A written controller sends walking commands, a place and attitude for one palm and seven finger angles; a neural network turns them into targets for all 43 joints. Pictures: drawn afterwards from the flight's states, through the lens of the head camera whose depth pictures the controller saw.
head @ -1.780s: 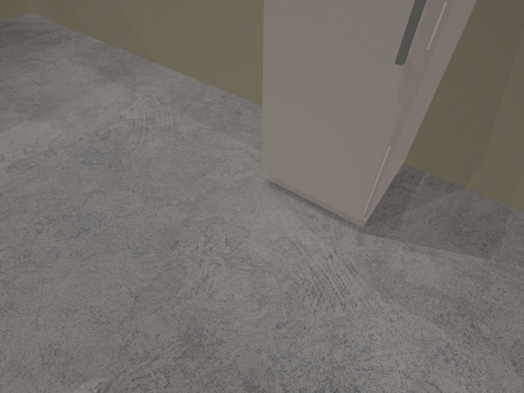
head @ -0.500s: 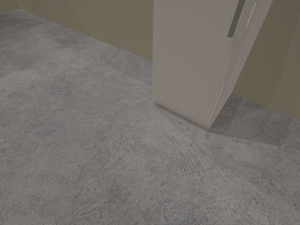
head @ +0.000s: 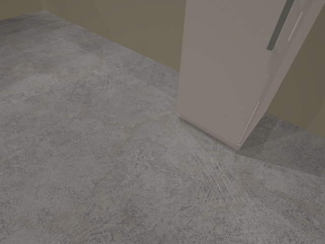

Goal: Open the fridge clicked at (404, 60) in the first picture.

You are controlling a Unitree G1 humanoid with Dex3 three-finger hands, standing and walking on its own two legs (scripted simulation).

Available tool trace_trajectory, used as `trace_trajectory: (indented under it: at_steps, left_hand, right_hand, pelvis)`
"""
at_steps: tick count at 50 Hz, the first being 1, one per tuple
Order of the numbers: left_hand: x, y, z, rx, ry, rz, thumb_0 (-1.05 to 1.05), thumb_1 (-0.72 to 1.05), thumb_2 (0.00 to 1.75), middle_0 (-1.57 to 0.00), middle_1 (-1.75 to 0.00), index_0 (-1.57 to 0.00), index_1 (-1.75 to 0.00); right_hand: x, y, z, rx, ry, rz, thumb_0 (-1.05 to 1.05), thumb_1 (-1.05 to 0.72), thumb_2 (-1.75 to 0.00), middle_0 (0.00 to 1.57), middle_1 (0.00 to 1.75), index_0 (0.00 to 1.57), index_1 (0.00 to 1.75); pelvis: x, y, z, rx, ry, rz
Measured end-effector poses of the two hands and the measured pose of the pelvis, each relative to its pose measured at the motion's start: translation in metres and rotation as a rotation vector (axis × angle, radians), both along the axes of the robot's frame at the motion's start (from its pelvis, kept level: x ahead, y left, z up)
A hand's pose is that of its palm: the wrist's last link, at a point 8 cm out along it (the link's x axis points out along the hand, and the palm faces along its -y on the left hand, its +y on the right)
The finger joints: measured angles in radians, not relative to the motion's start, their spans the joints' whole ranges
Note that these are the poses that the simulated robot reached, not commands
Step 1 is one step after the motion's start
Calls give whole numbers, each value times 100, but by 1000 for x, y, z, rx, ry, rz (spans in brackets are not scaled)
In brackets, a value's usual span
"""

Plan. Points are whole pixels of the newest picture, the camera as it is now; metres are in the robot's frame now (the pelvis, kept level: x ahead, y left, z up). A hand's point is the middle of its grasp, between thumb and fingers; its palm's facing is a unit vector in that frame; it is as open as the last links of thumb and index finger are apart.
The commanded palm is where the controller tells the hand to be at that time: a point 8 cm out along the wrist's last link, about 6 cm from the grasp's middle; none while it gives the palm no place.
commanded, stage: walk to a spot facing it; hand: right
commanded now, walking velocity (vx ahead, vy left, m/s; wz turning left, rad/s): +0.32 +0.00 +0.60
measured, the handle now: (284, 16) +0.93 -0.48 +0.21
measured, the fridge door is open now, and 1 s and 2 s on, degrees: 0 0 0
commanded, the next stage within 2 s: turn to face it in 1.14 s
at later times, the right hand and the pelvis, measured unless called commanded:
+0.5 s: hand out of the picture +0.14 -0.14 -0.17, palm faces -0.11 +0.98 -0.16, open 7.4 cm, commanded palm none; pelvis +0.16 +0.03 +0.00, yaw +11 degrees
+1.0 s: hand (195, 140) +0.55 -0.12 -0.16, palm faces -0.43 +0.89 -0.17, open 7.4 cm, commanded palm none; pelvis +0.37 +0.01 +0.00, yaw +27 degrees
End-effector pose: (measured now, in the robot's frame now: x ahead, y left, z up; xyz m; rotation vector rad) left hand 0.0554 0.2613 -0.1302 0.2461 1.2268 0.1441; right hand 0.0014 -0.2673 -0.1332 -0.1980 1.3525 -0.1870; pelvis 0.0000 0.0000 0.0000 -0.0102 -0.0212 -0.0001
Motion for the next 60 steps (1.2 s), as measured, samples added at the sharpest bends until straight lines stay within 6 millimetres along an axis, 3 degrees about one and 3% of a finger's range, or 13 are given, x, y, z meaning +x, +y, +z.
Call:
trace_trajectory:
  at_steps: [3, 7, 11, 16, 21, 27, 32, 35, 38, 44, 52, 56, 60]
  left_hand:
    - [-18, 3, -9, -27, 34, 68, 0, 91, 90, -21, -30, -21, -30]
    - [-39, 17, -29, -51, 123, 132, 0, 91, 90, -21, -30, -21, -30]
    - [-30, 29, -31, -56, 186, 145, 1, 91, 90, -21, -30, -20, -30]
    - [32, 36, -8, -52, 57, 172, 1, 91, 90, -20, -30, -20, -30]
    - [105, 33, 7, -55, -84, 191, 1, 91, 90, -20, -30, -20, -30]
    - [190, 12, 11, -53, -152, 162, 0, 91, 90, -20, -30, -20, -30]
    - [249, -9, 5, -17, -217, 176, 0, 91, 90, -20, -30, -20, -30]
    - [249, -19, 10, -9, -209, 246, 0, 91, 90, -21, -30, -20, -30]
    - [230, -29, 15, -2, -150, 343, 0, 92, 89, -21, -30, -21, -30]
    - [186, -36, 18, 25, 23, 504, -1, 94, 90, -21, -30, -20, -30]
    - [159, -71, 5, -76, 234, 671, 0, 92, 90, -20, -30, -20, -30]
    - [164, -80, -8, -147, 305, 751, 0, 92, 90, -20, -30, -20, -30]
    - [184, -63, -30, -201, 328, 795, 0, 91, 90, -21, -30, -20, -30]
  right_hand:
    - [13, 18, -1, 22, 34, 30, 1, -90, -90, 20, 30, 20, 30]
    - [49, 43, -7, 29, -4, 69, 1, -90, -90, 20, 30, 20, 30]
    - [69, 64, -11, 27, -50, 47, 1, -90, -90, 20, 30, 20, 30]
    - [82, 83, -2, 59, 18, 77, 0, -90, -90, 20, 30, 20, 30]
    - [110, 86, 1, 86, 72, 112, 1, -90, -90, 20, 30, 20, 30]
    - [162, 69, -10, 92, 83, 107, 1, -90, -90, 20, 30, 20, 30]
    - [223, 40, -35, 100, 116, 131, 1, -90, -90, 20, 30, 20, 30]
    - [278, 28, -34, 91, 102, 201, 1, -90, -90, 20, 30, 20, 30]
    - [346, 25, -24, 89, 33, 271, 1, -91, -90, 20, 30, 20, 30]
    - [471, 46, -6, 91, -114, 384, 1, -91, -90, 20, 30, 20, 29]
    - [587, 123, -2, 128, -162, 552, 1, -91, -90, 19, 30, 19, 29]
    - [632, 178, -10, 146, -175, 645, 1, -91, -90, 19, 30, 19, 29]
    - [664, 221, -22, 151, -226, 695, 1, -91, -90, 20, 30, 20, 30]
  pelvis:
    - [13, 9, -2, -7, 0, 41]
    - [34, 27, -14, -4, -4, 76]
    - [54, 40, -16, 16, -7, 86]
    - [85, 45, 1, 4, 11, 137]
    - [121, 41, 6, 9, 28, 179]
    - [178, 25, 0, 31, 35, 204]
    - [233, 4, -18, 31, 27, 253]
    - [258, -3, -13, 32, 11, 308]
    - [282, -6, -2, 36, 6, 342]
    - [330, -4, 7, 26, 15, 412]
    - [387, 21, 1, 19, 18, 496]
    - [413, 45, -10, 14, 25, 545]
    - [436, 74, -28, 3, 21, 590]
